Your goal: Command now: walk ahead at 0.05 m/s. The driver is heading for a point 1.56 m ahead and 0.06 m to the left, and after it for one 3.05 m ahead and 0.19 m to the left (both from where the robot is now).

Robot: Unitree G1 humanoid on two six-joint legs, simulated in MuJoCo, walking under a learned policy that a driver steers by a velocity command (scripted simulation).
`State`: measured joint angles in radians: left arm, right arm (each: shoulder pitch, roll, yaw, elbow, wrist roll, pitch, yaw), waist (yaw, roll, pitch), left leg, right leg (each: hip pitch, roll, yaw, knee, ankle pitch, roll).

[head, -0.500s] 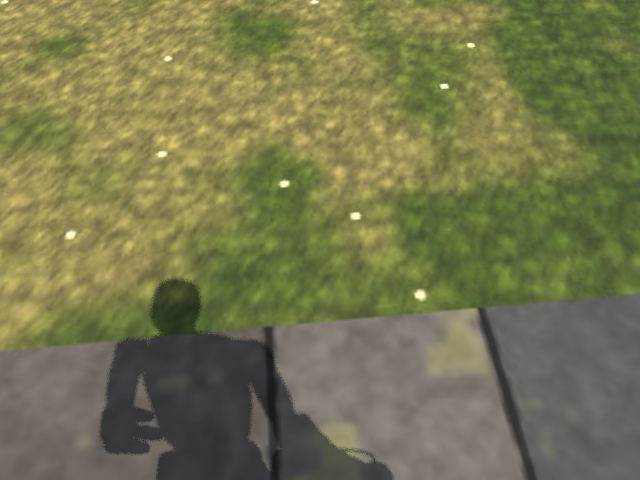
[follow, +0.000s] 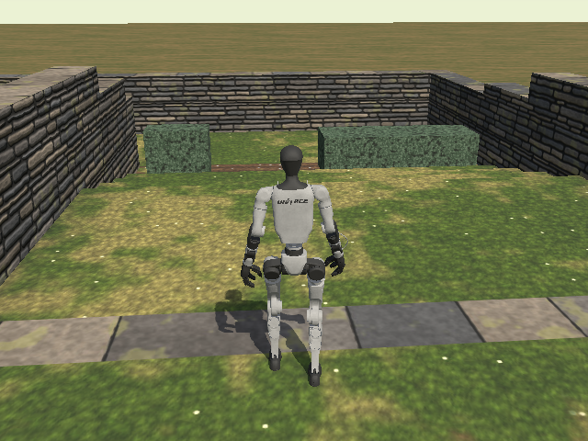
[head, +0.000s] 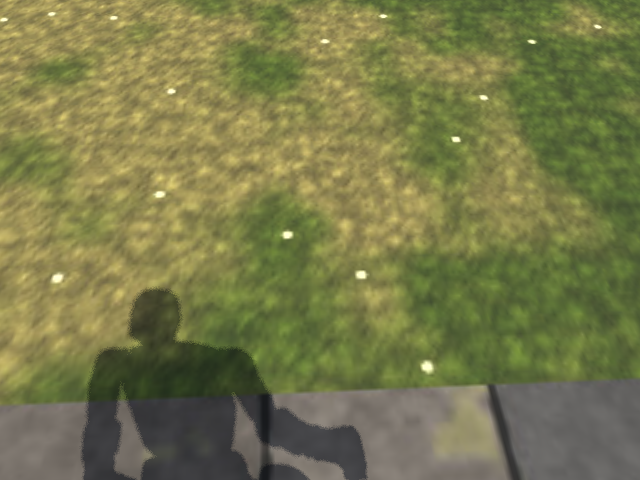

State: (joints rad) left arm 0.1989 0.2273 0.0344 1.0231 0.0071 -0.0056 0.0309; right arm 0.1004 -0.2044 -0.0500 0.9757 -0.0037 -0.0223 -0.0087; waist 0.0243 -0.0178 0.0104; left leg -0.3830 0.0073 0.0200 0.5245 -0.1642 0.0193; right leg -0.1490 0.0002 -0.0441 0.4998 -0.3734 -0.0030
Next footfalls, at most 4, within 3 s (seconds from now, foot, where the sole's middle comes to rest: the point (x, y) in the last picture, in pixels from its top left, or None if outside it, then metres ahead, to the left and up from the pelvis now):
2.44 right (388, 471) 0.52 -0.12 -0.77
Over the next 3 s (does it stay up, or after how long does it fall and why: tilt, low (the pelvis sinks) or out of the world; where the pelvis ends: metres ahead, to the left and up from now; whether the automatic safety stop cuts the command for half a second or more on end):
stays up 0.64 0.00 -0.01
